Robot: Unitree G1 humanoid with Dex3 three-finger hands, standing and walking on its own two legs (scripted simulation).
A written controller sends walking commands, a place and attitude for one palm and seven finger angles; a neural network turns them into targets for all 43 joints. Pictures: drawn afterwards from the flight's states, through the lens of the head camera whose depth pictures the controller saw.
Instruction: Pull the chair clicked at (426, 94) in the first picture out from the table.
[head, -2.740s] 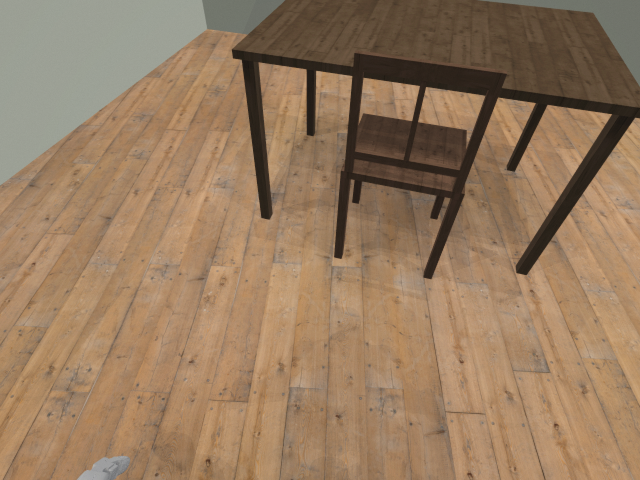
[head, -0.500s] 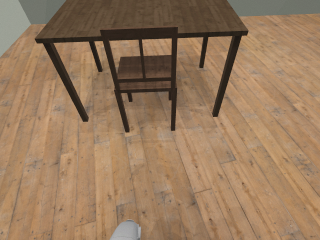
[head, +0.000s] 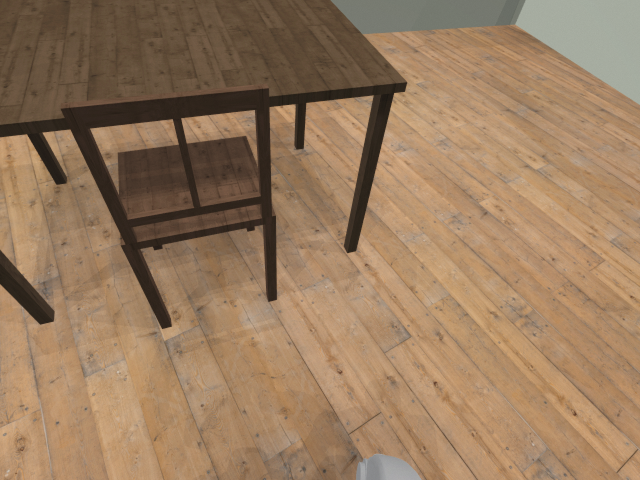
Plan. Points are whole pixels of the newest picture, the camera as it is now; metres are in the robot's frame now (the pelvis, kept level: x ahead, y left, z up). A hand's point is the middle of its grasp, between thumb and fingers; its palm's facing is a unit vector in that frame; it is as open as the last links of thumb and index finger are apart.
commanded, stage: walk to a spot facing it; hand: left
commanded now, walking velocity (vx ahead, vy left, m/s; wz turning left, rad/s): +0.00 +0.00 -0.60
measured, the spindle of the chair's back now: (187, 165) +0.74 +0.36 -0.11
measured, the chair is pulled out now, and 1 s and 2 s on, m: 0.00 0.00 0.00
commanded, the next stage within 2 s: none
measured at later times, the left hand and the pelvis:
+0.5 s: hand (243, 393) +0.27 +0.14 -0.16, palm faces -0.28 -0.93 -0.23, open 7.4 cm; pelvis +0.10 -0.01 -0.01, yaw -16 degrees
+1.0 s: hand (215, 378) +0.29 +0.19 -0.17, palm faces -0.49 -0.85 -0.19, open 7.4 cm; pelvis +0.14 +0.04 +0.00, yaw -35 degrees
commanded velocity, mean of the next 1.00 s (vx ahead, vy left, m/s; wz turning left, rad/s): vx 0.00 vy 0.00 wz -0.60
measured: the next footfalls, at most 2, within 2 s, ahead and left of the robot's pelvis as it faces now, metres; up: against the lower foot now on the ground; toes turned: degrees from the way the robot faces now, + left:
right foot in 0.26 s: +0.18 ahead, -0.12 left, +0.00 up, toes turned -16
left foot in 0.66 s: +0.20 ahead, +0.12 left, +0.00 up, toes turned -19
